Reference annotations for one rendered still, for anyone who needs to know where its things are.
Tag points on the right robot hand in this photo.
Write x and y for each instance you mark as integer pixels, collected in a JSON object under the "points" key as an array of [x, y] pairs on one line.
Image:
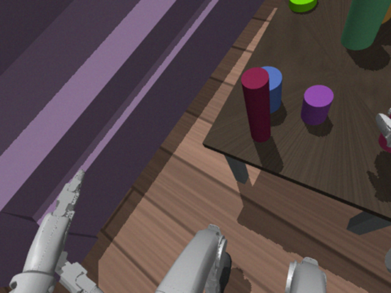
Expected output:
{"points": [[384, 125]]}

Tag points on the sofa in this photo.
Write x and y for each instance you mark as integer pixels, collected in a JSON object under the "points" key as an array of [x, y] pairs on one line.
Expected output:
{"points": [[96, 85]]}

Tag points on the left robot arm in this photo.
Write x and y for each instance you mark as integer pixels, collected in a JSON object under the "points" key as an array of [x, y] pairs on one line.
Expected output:
{"points": [[33, 282]]}

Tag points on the left robot hand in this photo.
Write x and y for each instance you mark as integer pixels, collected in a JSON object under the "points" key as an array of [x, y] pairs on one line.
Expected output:
{"points": [[47, 254]]}

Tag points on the left robot foot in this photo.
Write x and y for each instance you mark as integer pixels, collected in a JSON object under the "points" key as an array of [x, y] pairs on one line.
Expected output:
{"points": [[225, 272]]}

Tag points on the coffee table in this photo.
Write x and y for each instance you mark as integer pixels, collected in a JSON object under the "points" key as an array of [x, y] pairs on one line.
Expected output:
{"points": [[340, 158]]}

